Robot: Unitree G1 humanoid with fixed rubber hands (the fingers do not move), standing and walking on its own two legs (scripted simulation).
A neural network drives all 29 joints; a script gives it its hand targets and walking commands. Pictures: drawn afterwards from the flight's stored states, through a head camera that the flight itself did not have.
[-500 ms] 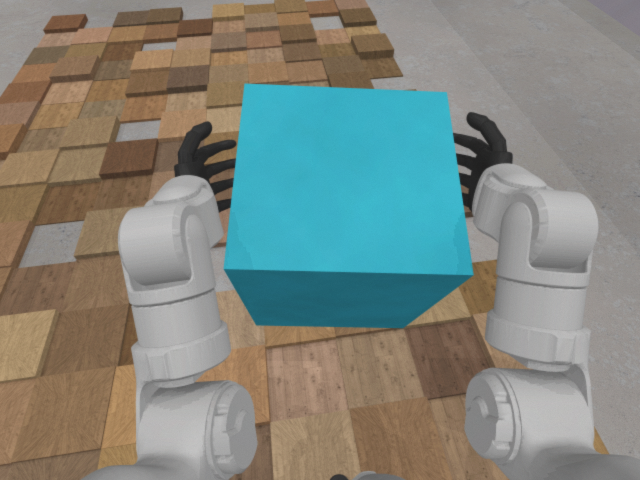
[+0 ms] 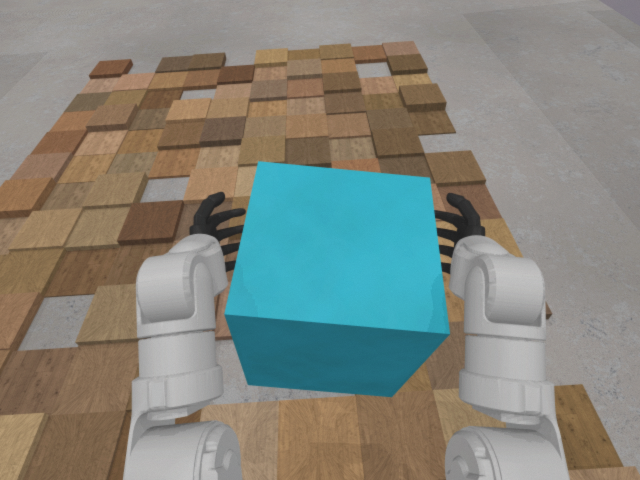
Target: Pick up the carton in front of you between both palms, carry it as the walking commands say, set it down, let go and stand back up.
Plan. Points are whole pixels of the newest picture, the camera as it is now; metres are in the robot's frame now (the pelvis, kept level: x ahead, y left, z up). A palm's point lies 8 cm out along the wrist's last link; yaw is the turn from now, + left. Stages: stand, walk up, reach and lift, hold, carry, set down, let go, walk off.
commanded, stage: carry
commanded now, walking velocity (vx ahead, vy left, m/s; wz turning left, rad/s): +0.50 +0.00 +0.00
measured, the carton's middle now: (331, 290) +0.35 +0.01 +0.04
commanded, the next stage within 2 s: none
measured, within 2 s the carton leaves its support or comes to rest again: neither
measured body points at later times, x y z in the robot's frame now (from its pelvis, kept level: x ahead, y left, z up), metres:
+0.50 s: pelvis +0.34 -0.05 +0.00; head +0.40 -0.04 +0.45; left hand +0.69 +0.13 +0.10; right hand +0.72 -0.17 +0.09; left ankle +0.21 +0.05 -0.62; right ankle +0.42 -0.14 -0.72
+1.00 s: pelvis +0.64 +0.01 -0.03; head +0.66 +0.04 +0.42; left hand +1.03 +0.17 +0.15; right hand +1.02 -0.13 +0.15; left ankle +0.57 +0.09 -0.76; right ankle +0.64 -0.09 -0.60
